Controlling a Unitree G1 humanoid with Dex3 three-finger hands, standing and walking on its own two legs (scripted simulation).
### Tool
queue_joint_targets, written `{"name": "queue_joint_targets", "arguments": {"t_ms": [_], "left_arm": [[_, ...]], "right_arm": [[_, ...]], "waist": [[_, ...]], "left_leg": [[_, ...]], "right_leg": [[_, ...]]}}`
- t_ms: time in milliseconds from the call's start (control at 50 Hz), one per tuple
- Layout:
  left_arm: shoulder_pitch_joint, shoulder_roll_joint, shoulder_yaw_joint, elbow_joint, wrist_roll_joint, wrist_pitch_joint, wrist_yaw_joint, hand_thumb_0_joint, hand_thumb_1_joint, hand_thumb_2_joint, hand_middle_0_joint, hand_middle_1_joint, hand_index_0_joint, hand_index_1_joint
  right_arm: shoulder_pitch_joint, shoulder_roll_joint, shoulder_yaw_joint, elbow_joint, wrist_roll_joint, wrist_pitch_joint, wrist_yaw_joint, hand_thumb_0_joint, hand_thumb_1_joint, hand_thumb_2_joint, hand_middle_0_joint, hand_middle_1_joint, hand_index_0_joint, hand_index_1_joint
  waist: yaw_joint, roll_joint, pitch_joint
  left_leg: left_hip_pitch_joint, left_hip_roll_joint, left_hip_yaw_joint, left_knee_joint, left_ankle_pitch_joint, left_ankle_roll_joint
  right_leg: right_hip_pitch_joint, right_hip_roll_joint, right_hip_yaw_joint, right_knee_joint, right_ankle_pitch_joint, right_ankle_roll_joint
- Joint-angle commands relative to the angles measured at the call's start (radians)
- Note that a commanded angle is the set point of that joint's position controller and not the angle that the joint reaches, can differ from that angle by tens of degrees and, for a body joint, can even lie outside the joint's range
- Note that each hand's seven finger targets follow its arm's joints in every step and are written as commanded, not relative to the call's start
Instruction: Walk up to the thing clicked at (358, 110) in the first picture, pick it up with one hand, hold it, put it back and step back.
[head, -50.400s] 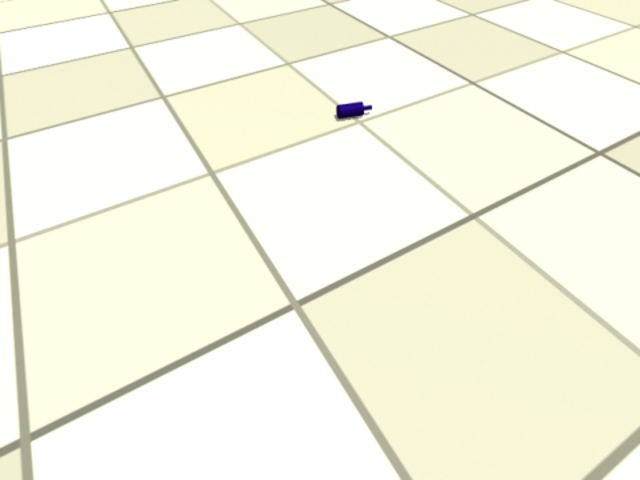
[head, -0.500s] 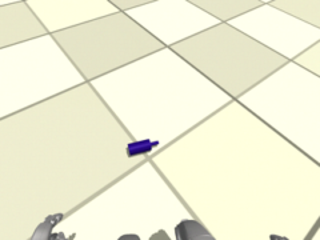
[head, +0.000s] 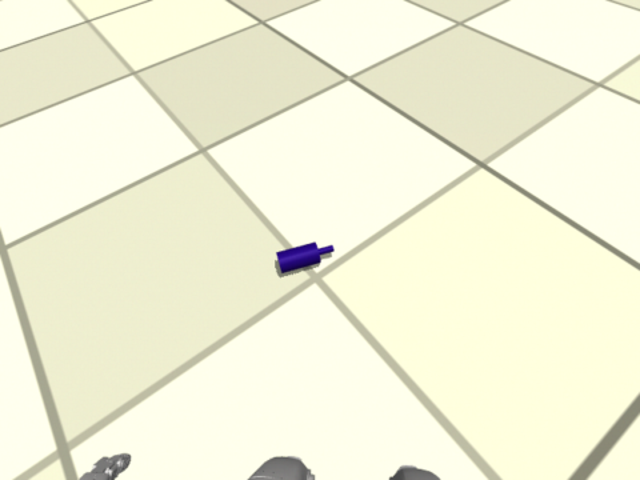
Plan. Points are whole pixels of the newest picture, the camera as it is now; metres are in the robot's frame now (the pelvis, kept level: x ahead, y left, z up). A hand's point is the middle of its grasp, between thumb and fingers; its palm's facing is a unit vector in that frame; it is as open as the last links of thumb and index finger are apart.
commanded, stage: step back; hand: left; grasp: from above
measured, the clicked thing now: (306, 255) +0.89 +0.15 -0.72
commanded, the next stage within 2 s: stand in 1.60 s
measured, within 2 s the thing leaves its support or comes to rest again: neither
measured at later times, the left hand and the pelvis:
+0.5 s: hand out of the picture -0.11 +0.24 -0.14, palm faces -0.03 -0.91 -0.41, open 7.4 cm; pelvis -0.18 -0.03 +0.00, yaw -2 degrees
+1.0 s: hand out of the picture -0.20 +0.25 -0.14, palm faces +0.07 -0.92 -0.38, open 7.4 cm; pelvis -0.24 -0.03 +0.00, yaw +2 degrees
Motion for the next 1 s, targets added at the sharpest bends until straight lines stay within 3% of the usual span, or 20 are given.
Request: {"name": "queue_joint_targets", "arguments": {"t_ms": [0, 40, 80, 100, 160, 300, 360, 380, 400, 420, 480, 600, 660, 680, 700, 720, 880, 900, 940, 980], "left_arm": [[-0.031, 0.264, 0.065, -0.104, -0.02, -0.013, 0.027, 0.0, 0.9, 0.9, -0.2, -0.3, -0.2, -0.3], [-0.041, 0.232, 0.047, -0.111, -0.03, 0.002, 0.019, 0.0, 0.9, 0.9, -0.2, -0.3, -0.2, -0.3], [-0.104, 0.219, 0.051, -0.133, -0.045, 0.002, 0.026, 0.0, 0.9, 0.9, -0.2, -0.3, -0.2, -0.3], [-0.138, 0.238, 0.065, -0.116, -0.03, 0.005, 0.032, 0.0, 0.9, 0.9, -0.2, -0.3, -0.2, -0.3], [-0.025, 0.217, 0.062, -0.057, -0.051, 0.014, 0.024, 0.0, 0.9, 0.9, -0.2, -0.3, -0.2, -0.3], [0.0, 0.187, 0.044, -0.038, -0.036, -0.018, 0.01, 0.0, 0.9, 0.9, -0.2, -0.3, -0.2, -0.3], [0.105, 0.206, 0.05, 0.043, -0.019, -0.039, 0.015, 0.0, 0.9, 0.9, -0.2, -0.3, -0.2, -0.3], [0.102, 0.286, 0.073, 0.038, -0.003, -0.047, 0.015, 0.0, 0.9, 0.9, -0.2, -0.3, -0.2, -0.3], [0.022, 0.423, 0.103, -0.004, -0.002, -0.04, 0.015, 0.0, 0.9, 0.9, -0.2, -0.3, -0.2, -0.3], [-0.034, 0.416, 0.1, -0.03, -0.008, -0.047, 0.02, 0.0, 0.9, 0.9, -0.2, -0.3, -0.2, -0.3], [-0.111, 0.278, 0.063, -0.025, -0.003, -0.059, 0.026, 0.0, 0.9, 0.9, -0.2, -0.3, -0.2, -0.3], [0.002, 0.299, 0.077, 0.005, 0.003, -0.07, 0.015, 0.0, 0.9, 0.9, -0.2, -0.3, -0.2, -0.3], [-0.038, 0.294, 0.059, 0.013, -0.008, -0.054, 0.002, 0.0, 0.9, 0.9, -0.2, -0.3, -0.2, -0.3], [-0.002, 0.238, 0.04, 0.018, -0.008, -0.05, -0.001, 0.0, 0.9, 0.9, -0.2, -0.3, -0.2, -0.3], [-0.014, 0.174, 0.021, 0.018, -0.024, -0.052, -0.008, 0.0, 0.9, 0.9, -0.2, -0.3, -0.2, -0.3], [-0.087, 0.245, 0.046, 0.037, -0.029, -0.055, -0.002, 0.0, 0.9, 0.9, -0.2, -0.3, -0.2, -0.3], [0.071, 0.199, 0.047, 0.138, -0.018, -0.089, -0.011, 0.0, 0.9, 0.9, -0.2, -0.3, -0.2, -0.3], [0.086, 0.232, 0.056, 0.143, -0.008, -0.096, -0.003, 0.0, 0.9, 0.9, -0.2, -0.3, -0.2, -0.3], [0.07, 0.355, 0.083, 0.126, -0.002, -0.104, 0.0, 0.0, 0.9, 0.9, -0.2, -0.3, -0.2, -0.3], [0.011, 0.317, 0.076, 0.099, -0.014, -0.115, 0.002, 0.0, 0.9, 0.9, -0.2, -0.3, -0.2, -0.3]], "right_arm": [[0.029, -0.136, -0.043, -0.068, -0.01, -0.041, -0.004, 0.0, -0.9, -0.9, 0.2, 0.3, 0.2, 0.3], [0.087, -0.162, -0.058, -0.038, -0.018, -0.048, -0.007, 0.0, -0.9, -0.9, 0.2, 0.3, 0.2, 0.3], [-0.002, -0.358, -0.091, -0.077, -0.018, -0.043, 0.004, 0.0, -0.9, -0.9, 0.2, 0.3, 0.2, 0.3], [-0.017, -0.34, -0.093, -0.081, -0.025, -0.051, 0.001, 0.0, -0.9, -0.9, 0.2, 0.3, 0.2, 0.3], [-0.128, -0.24, -0.051, -0.092, -0.026, -0.053, -0.014, 0.0, -0.9, -0.9, 0.2, 0.3, 0.2, 0.3], [-0.063, -0.232, -0.056, -0.088, -0.023, -0.025, -0.01, 0.0, -0.9, -0.9, 0.2, 0.3, 0.2, 0.3], [-0.101, -0.21, -0.044, -0.089, -0.002, -0.004, 0.001, 0.0, -0.9, -0.9, 0.2, 0.3, 0.2, 0.3], [-0.087, -0.141, -0.027, -0.104, 0.0, -0.008, 0.006, 0.0, -0.9, -0.9, 0.2, 0.3, 0.2, 0.3], [-0.138, -0.142, -0.037, -0.131, 0.001, -0.006, -0.012, 0.0, -0.9, -0.9, 0.2, 0.3, 0.2, 0.3], [-0.145, -0.184, -0.056, -0.12, 0.003, -0.002, -0.017, 0.0, -0.9, -0.9, 0.2, 0.3, 0.2, 0.3], [-0.066, -0.175, -0.047, -0.059, 0.004, -0.015, -0.005, 0.0, -0.9, -0.9, 0.2, 0.3, 0.2, 0.3], [-0.103, -0.164, -0.045, -0.041, -0.023, -0.041, 0.022, 0.0, -0.9, -0.9, 0.2, 0.3, 0.2, 0.3], [0.017, -0.146, -0.053, 0.035, -0.022, -0.061, 0.027, 0.0, -0.9, -0.9, 0.2, 0.3, 0.2, 0.3], [0.036, -0.16, -0.064, 0.054, -0.027, -0.07, 0.024, 0.0, -0.9, -0.9, 0.2, 0.3, 0.2, 0.3], [0.017, -0.231, -0.074, 0.047, -0.037, -0.076, 0.021, 0.0, -0.9, -0.9, 0.2, 0.3, 0.2, 0.3], [-0.022, -0.299, -0.077, 0.033, -0.027, -0.077, 0.025, 0.0, -0.9, -0.9, 0.2, 0.3, 0.2, 0.3], [-0.086, -0.185, -0.044, 0.037, -0.02, -0.064, 0.034, 0.0, -0.9, -0.9, 0.2, 0.3, 0.2, 0.3], [-0.067, -0.141, -0.034, 0.026, -0.013, -0.061, 0.033, 0.0, -0.9, -0.9, 0.2, 0.3, 0.2, 0.3], [-0.101, -0.152, -0.041, 0.016, -0.021, -0.062, 0.019, 0.0, -0.9, -0.9, 0.2, 0.3, 0.2, 0.3], [-0.042, -0.178, -0.051, 0.035, -0.013, -0.073, 0.024, 0.0, -0.9, -0.9, 0.2, 0.3, 0.2, 0.3]], "waist": [[0.007, -0.21, -0.206], [-0.015, -0.122, -0.234], [-0.046, 0.237, -0.202], [-0.058, 0.19, -0.15], [0.03, 0.095, -0.134], [-0.028, 0.193, -0.22], [0.015, 0.129, -0.255], [0.009, -0.092, -0.209], [0.061, -0.318, -0.163], [0.043, -0.246, -0.087], [-0.03, -0.1, -0.094], [0.057, -0.181, -0.113], [-0.008, -0.18, -0.137], [-0.013, -0.085, -0.144], [-0.018, 0.127, -0.132], [-0.043, 0.155, -0.082], [0.031, 0.111, -0.105], [0.033, 0.009, -0.109], [0.056, -0.145, -0.017], [0.017, -0.046, 0.011]], "left_leg": [[0.056, 0.042, 0.082, -0.403, 0.097, 0.014], [0.211, 0.082, 0.032, -0.589, 0.332, 0.044], [0.124, 0.453, -0.415, -0.645, 0.551, 0.282], [0.011, 0.491, -0.47, -0.662, 0.535, 0.332], [0.043, 0.349, -0.184, -0.569, 0.633, 0.247], [0.296, 0.315, -0.137, -0.459, 0.661, 0.239], [0.103, 0.244, -0.062, -0.347, 0.434, 0.144], [-0.13, 0.112, -0.018, -0.198, 0.173, 0.074], [-0.157, -0.003, -0.02, 0.019, -0.097, 0.021], [-0.104, 0.046, -0.14, 0.168, -0.099, 0.008], [-0.1, -0.016, -0.091, 0.211, 0.059, 0.01], [-0.066, 0.07, 0.011, -0.209, -0.028, -0.007], [0.244, 0.046, 0.099, -0.565, 0.106, 0.032], [0.348, 0.058, 0.036, -0.624, 0.122, 0.045], [0.344, 0.257, -0.344, -0.706, -0.179, 0.124], [0.077, 0.4, -0.506, -0.798, -0.434, 0.239], [-0.019, 0.207, -0.101, -0.553, -0.099, 0.109], [-0.111, 0.159, -0.055, -0.427, -0.067, 0.078], [-0.212, 0.063, -0.018, -0.073, -0.083, 0.034], [-0.2, 0.106, -0.07, -0.037, 0.021, 0.036]], "right_leg": [[0.249, -0.196, 0.201, -0.069, 0.403, -0.169], [0.128, -0.147, 0.161, 0.024, 0.277, -0.096], [-0.08, 0.091, 0.04, 0.348, -0.376, -0.009], [-0.049, 0.092, 0.16, 0.512, -0.388, -0.008], [-0.084, 0.128, 0.198, 0.667, -0.257, -0.018], [-0.011, 0.056, 0.04, 0.059, -0.243, 0.018], [0.234, 0.056, 0.021, -0.272, 0.013, -0.017], [0.277, -0.11, 0.307, -0.295, -0.075, -0.066], [0.039, -0.37, 0.577, -0.378, -0.095, -0.261], [-0.123, -0.422, 0.623, -0.408, -0.106, -0.306], [-0.016, -0.194, 0.255, -0.24, 0.066, -0.177], [0.15, -0.208, 0.313, -0.296, -0.402, -0.183], [0.003, -0.174, 0.221, -0.231, -0.35, -0.135], [-0.065, -0.122, 0.162, -0.131, -0.323, -0.103], [-0.233, -0.015, 0.07, 0.005, -0.311, -0.019], [-0.123, 0.018, 0.008, 0.169, -0.321, -0.005], [0.287, 0.075, -0.041, -0.231, -0.088, -0.027], [0.36, 0.006, 0.108, -0.286, -0.163, -0.053], [0.174, -0.353, 0.596, -0.493, -0.592, -0.224], [0.156, -0.319, 0.496, -0.461, -0.473, -0.232]]}}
